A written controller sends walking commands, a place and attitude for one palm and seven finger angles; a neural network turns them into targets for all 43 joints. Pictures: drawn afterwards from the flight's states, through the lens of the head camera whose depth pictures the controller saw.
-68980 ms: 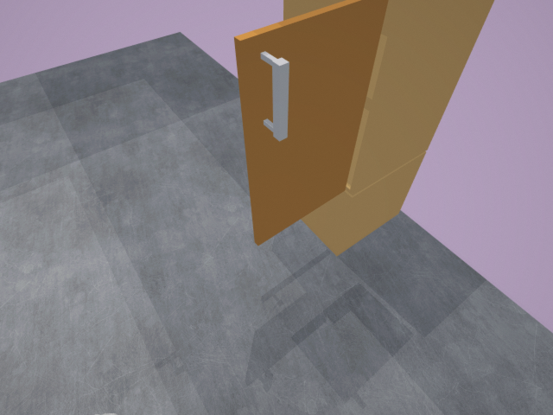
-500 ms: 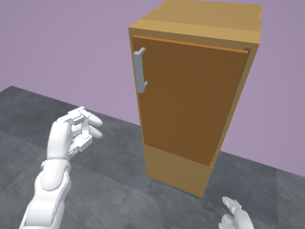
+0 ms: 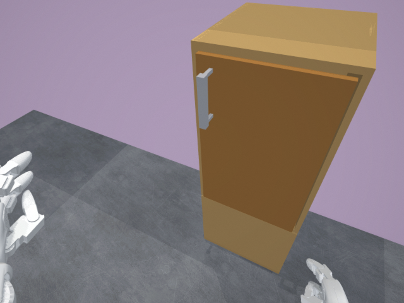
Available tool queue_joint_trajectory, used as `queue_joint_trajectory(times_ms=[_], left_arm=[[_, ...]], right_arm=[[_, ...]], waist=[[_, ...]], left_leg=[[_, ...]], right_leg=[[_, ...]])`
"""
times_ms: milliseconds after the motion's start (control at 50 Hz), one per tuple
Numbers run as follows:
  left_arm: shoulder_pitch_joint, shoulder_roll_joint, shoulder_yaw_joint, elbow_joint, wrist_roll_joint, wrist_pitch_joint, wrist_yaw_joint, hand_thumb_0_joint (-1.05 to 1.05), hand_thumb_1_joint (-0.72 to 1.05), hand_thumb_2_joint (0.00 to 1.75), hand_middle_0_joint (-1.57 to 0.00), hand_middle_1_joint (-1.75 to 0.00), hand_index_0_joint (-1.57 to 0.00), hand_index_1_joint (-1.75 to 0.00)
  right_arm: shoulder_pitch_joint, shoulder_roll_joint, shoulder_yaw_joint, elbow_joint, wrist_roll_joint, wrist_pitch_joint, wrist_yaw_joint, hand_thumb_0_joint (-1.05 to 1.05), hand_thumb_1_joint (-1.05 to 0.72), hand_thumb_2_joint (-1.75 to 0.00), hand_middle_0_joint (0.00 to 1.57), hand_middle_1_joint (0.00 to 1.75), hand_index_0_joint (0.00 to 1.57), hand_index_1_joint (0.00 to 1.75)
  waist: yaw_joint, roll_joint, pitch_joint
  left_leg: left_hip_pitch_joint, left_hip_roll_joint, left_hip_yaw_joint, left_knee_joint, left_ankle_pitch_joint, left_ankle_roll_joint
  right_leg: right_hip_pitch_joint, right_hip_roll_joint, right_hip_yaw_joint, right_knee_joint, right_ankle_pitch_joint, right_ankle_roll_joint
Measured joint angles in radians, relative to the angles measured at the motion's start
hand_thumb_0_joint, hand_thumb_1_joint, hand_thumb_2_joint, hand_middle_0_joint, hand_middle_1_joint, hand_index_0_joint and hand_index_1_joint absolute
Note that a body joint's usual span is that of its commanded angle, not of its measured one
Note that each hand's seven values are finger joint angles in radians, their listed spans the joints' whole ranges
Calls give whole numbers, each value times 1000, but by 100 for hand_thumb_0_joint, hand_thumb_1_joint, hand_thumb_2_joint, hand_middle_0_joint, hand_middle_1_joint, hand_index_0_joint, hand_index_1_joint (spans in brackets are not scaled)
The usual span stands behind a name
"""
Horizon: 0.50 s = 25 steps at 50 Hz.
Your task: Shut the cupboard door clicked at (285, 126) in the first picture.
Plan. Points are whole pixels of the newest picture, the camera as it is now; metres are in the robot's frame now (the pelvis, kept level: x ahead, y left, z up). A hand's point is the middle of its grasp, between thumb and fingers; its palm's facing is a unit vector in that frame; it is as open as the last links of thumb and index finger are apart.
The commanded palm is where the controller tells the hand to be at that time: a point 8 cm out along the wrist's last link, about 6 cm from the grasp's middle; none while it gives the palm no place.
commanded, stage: draw the hand back to the body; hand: left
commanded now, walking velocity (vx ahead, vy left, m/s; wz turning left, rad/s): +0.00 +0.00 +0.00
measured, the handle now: (206, 99) +0.57 +0.07 +0.14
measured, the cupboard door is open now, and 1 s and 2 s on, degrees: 0 0 0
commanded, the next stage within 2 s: step back with the hand held close in 0.26 s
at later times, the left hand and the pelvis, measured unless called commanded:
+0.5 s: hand (54, 210) +0.19 +0.26 +0.16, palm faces +0.46 -0.77 -0.44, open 7.4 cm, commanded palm +0.13 +0.29 +0.17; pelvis -0.01 -0.01 +0.00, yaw +0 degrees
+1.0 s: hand (23, 252) +0.13 +0.28 +0.15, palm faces +0.45 -0.77 -0.45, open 7.4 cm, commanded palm +0.07 +0.31 +0.17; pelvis -0.07 +0.01 -0.02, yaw -1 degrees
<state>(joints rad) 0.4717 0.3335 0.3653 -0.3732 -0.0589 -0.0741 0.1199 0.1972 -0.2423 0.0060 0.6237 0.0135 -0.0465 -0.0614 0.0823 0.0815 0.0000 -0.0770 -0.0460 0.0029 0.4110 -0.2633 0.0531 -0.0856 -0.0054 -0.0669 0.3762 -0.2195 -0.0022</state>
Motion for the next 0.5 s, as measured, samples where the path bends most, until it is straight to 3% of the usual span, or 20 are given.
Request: queue_joint_trajectory(times_ms=[80,220,400,500], left_arm=[[-43,-27,-27,20,5,2,7,1,89,90,-25,-35,-25,-35],[-34,-12,-44,3,3,5,-3,1,89,90,-22,-31,-22,-31],[-13,10,-15,-8,-3,-7,-9,1,89,90,-22,-30,-21,-30],[-6,32,28,3,-5,-46,-7,1,88,90,-22,-30,-21,-30]], right_arm=[[-15,2,3,9,-2,-9,-5,2,-91,-90,20,30,20,30],[-13,31,19,3,-7,-16,-6,2,-91,-90,20,30,20,30],[4,24,13,9,-6,-7,-4,2,-91,-90,21,30,20,30],[8,5,2,-14,2,21,-1,2,-91,-90,21,30,20,30]], waist=[[5,-4,9],[-16,-22,4],[-26,-5,4],[-49,2,-10]], left_leg=[[-7,-6,-5,-4,8,1],[-2,6,2,-7,4,-7],[3,14,9,-7,2,-13],[-92,24,-6,57,-12,-13]], right_leg=[[-10,-6,-5,8,-2,0],[-8,6,2,3,0,-8],[-6,15,9,1,2,-13],[-76,23,-8,20,6,-19]])
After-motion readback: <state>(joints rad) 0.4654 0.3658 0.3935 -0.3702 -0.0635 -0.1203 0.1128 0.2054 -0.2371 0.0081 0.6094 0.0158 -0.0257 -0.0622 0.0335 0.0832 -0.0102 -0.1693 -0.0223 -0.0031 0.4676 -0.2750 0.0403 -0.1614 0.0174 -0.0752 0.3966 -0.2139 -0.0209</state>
